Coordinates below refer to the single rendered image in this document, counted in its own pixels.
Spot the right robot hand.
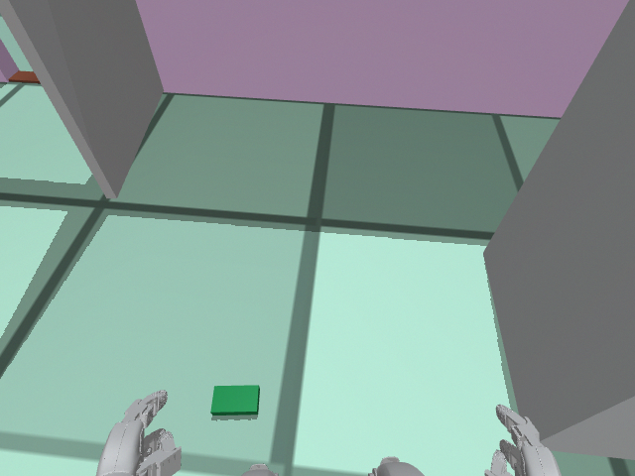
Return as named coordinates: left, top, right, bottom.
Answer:
left=484, top=405, right=562, bottom=476

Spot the left robot hand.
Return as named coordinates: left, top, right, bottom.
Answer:
left=96, top=390, right=182, bottom=476

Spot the small box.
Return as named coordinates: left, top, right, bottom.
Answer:
left=210, top=385, right=260, bottom=416

